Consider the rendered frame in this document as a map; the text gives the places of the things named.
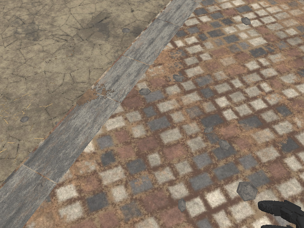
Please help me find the right robot hand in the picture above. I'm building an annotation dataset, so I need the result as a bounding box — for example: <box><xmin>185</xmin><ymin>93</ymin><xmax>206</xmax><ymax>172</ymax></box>
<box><xmin>257</xmin><ymin>199</ymin><xmax>304</xmax><ymax>228</ymax></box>

